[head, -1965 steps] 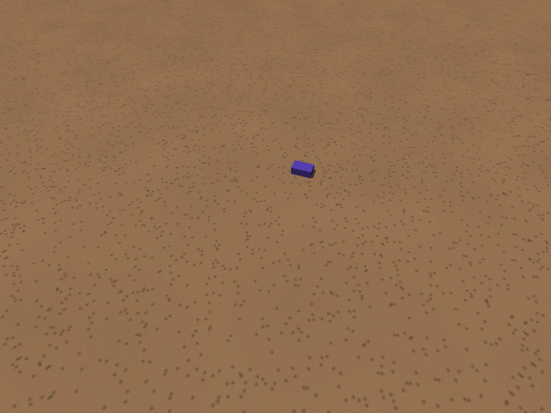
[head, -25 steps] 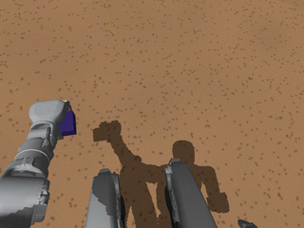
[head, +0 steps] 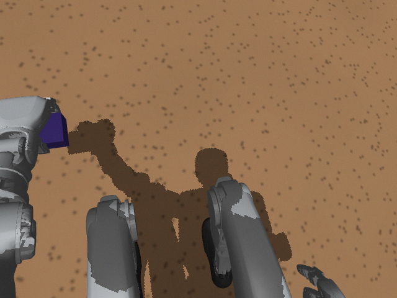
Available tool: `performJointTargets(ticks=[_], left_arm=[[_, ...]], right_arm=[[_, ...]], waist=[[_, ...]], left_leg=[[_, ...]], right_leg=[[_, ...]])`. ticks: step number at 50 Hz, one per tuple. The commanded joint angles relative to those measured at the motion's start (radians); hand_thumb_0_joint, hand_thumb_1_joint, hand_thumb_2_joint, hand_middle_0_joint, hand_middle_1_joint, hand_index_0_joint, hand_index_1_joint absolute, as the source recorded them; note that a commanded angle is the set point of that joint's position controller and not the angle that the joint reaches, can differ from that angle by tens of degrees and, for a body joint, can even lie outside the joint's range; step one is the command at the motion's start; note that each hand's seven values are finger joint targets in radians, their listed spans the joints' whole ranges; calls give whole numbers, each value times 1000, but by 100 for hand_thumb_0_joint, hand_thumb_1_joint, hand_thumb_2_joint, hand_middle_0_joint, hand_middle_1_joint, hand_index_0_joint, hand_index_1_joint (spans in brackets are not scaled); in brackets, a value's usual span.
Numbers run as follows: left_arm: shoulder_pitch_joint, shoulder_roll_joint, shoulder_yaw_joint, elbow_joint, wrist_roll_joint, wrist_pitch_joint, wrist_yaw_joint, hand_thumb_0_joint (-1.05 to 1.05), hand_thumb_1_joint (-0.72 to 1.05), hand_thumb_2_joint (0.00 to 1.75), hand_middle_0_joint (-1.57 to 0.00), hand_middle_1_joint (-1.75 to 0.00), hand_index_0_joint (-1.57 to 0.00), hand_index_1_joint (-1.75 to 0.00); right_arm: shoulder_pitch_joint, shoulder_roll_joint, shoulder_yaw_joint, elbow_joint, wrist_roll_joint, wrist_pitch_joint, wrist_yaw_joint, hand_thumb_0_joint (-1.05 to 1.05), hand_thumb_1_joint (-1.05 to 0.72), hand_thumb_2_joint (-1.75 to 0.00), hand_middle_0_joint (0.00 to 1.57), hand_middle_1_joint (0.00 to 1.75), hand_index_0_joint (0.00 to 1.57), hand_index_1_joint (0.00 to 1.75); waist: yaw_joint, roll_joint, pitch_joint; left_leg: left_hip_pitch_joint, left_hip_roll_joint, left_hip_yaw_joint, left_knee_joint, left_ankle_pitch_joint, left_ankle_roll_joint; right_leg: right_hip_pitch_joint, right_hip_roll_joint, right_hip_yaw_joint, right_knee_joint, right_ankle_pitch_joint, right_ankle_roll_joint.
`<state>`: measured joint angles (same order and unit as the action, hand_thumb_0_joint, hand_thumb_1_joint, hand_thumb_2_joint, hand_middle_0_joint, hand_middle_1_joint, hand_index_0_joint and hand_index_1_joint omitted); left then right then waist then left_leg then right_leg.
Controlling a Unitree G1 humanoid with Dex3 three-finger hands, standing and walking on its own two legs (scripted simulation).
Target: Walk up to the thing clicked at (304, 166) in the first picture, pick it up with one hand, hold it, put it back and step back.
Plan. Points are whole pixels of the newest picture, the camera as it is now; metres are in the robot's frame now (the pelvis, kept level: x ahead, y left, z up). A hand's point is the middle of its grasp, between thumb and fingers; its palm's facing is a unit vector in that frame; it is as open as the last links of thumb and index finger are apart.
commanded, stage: crouch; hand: left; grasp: from above
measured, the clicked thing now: (36, 133) +0.48 +0.29 -0.19
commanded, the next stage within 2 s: lower in 0.56 s
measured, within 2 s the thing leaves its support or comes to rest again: rests again in 2.00 s
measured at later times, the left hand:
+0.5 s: hand (47, 136) +0.48 +0.28 -0.23, palm faces -0.45 -0.03 -0.89, open 9.3 cm
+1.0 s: hand (55, 140) +0.48 +0.28 -0.28, palm faces -0.48 -0.05 -0.88, open 9.3 cm
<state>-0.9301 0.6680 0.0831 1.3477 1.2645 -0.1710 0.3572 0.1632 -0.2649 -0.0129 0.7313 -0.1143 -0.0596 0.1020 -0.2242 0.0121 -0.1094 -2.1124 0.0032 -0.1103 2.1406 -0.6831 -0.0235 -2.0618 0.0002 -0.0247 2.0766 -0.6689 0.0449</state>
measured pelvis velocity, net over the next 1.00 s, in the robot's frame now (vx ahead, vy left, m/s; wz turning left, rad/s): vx -0.01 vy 0.00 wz -0.07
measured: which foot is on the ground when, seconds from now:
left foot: down 0.00-1.00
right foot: down 0.00-1.00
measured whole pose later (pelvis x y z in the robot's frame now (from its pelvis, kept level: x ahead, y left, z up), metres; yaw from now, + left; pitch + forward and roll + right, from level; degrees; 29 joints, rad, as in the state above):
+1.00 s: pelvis -0.01 +0.00 -0.09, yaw -4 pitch +33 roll -9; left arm -1.04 0.88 0.14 1.55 1.33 -0.27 0.41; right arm 0.15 -0.29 0.12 0.72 -0.17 -0.06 0.15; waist -0.31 -0.05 0.04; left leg -2.34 -0.01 -0.18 2.45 -0.70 -0.03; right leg -2.26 0.03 -0.06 2.34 -0.66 0.06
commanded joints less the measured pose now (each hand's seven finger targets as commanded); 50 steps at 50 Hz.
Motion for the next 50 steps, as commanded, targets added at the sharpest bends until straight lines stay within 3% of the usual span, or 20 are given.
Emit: performJointTargets(ticks=[1, 2, 7, 8, 11, 14, 16, 19, 23, 25, 27, 32, 37, 43, 44, 45, 46, 50], left_arm=[[-351, 274, 37, -122, -14, -9, 32, 0, 75, 58, -108, -52, -110, -49], [-329, 282, 32, -68, -10, -8, 27, 0, 74, 57, -108, -50, -110, -48], [-385, 322, 39, -84, -10, -31, 15, 0, 75, 55, -107, -52, -111, -49], [-349, 317, 37, -35, -4, -31, 15, 0, 76, 53, -108, -51, -111, -48], [-425, 367, 57, -101, 0, -55, 23, 0, 76, 51, -107, -50, -111, -46], [-432, 389, 67, -76, 17, -68, 40, 0, 76, 52, -108, -51, -111, -48], [-425, 370, 54, -46, 23, -70, 45, 0, 75, 52, -108, -49, -111, -46], [-441, 396, 66, -51, 28, -70, 60, 0, 72, 51, -106, -47, -108, -45], [-424, 376, 51, -12, 43, -57, 70, 0, 72, 53, -107, -47, -109, -45], [-443, 404, 60, -15, 37, -54, 73, 0, 73, 51, -108, -47, -110, -45], [-435, 387, 44, -3, 32, -48, 67, 0, 72, 52, -107, -47, -109, -45], [-454, 409, 49, -15, 25, -50, 63, 0, 75, 54, -110, -47, -112, -45], [-422, 394, 29, 48, 29, -55, 56, 0, 71, 49, -109, -43, -111, -42], [-414, 436, 46, 65, 37, -78, 71, 0, 75, 51, -112, -43, -113, -42], [-451, 491, 82, 19, 36, -90, 80, 0, 77, 51, -112, -46, -114, -44], [-418, 461, 61, 68, 44, -90, 84, 0, 78, 52, -113, -46, -114, -44], [-443, 476, 74, 54, 46, -97, 90, 0, 80, 50, -114, -46, -116, -44], [-455, 492, 75, 40, 57, -107, 115, 0, 80, 52, -114, -46, -116, -44]], right_arm=[[234, -223, -67, -9, -6, 1, 5, 0, -90, -90, 20, 30, 20, 30], [226, -231, -62, -4, -3, 2, 5, 0, -90, -90, 20, 30, 20, 30], [219, -228, -55, -2, -11, 7, 15, 0, -90, -90, 20, 30, 20, 30], [215, -231, -47, -6, -11, 6, 17, 0, -90, -90, 20, 30, 20, 30], [222, -242, -43, -1, -16, 9, 17, 0, -90, -90, 20, 30, 20, 30], [225, -242, -33, 6, -19, 10, 19, 0, -90, -90, 20, 30, 20, 30], [219, -247, -26, 4, -22, 11, 21, 0, -90, -90, 20, 30, 20, 30], [217, -256, -21, 5, -23, 12, 21, 0, -90, -90, 20, 30, 20, 30], [223, -260, -9, 7, -29, 12, 23, 0, -91, -90, 20, 30, 20, 30], [225, -263, -1, 4, -32, 11, 23, 0, -91, -90, 20, 30, 20, 30], [225, -260, 5, 3, -30, 10, 26, 0, -91, -90, 20, 30, 20, 30], [220, -269, 8, 3, -29, 10, 25, 0, -91, -90, 20, 30, 20, 30], [214, -269, 29, -3, -34, 8, 31, 0, -91, -90, 20, 30, 20, 30], [215, -288, 45, -9, -43, 7, 36, 0, -90, -90, 20, 30, 20, 30], [214, -296, 43, -14, -46, 6, 35, 0, -91, -90, 20, 30, 20, 30], [208, -289, 50, -10, -49, 7, 36, 0, -91, -90, 20, 30, 20, 30], [220, -293, 50, -9, -54, 4, 39, 0, -91, -90, 20, 30, 20, 30], [208, -299, 60, -9, -63, -3, 41, 0, -91, -90, 20, 30, 20, 30]], waist=[[-12, 231, -681], [-9, 203, -662], [-13, 208, -670], [-13, 211, -642], [-19, 253, -686], [-23, 257, -673], [-28, 276, -664], [-25, 316, -668], [-45, 319, -630], [-51, 312, -628], [-51, 303, -630], [-54, 322, -635], [-76, 301, -548], [-80, 313, -567], [-82, 318, -594], [-75, 329, -577], [-97, 326, -555], [-101, 360, -567]], left_leg=[[484, -11, 86, -182, 227, 47], [454, -12, 86, -168, 205, 52], [390, -14, 96, -120, 180, 57], [388, -17, 93, -123, 170, 53], [408, -12, 82, -101, 170, 49], [384, -15, 82, -79, 157, 49], [386, -12, 78, -68, 164, 45], [409, -12, 69, -68, 172, 39], [401, -12, 69, -48, 162, 40], [369, -14, 73, -35, 169, 45], [363, -11, 71, -25, 172, 46], [362, -10, 59, -12, 190, 41], [299, -12, 60, 11, 164, 46], [318, -11, 48, 45, 217, 40], [314, -11, 49, 54, 225, 42], [312, -11, 51, 55, 211, 40], [298, -10, 52, 65, 211, 42], [317, -6, 49, 83, 202, 39]], right_leg=[[334, 25, -80, -187, 249, -74], [314, 26, -80, -185, 229, -72], [321, 35, -76, -153, 215, -68], [296, 32, -81, -144, 196, -71], [271, 38, -95, -109, 198, -76], [251, 40, -101, -89, 185, -75], [219, 38, -106, -69, 191, -77], [183, 39, -117, -46, 195, -81], [155, 36, -122, -35, 195, -79], [174, 36, -121, -30, 206, -76], [177, 40, -124, -24, 213, -75], [160, 41, -134, 6, 227, -77], [144, 43, -137, 9, 209, -74], [148, 47, -152, 45, 251, -73], [163, 49, -152, 51, 262, -72], [156, 49, -151, 54, 247, -73], [152, 49, -155, 52, 249, -70], [143, 54, -159, 65, 244, -71]])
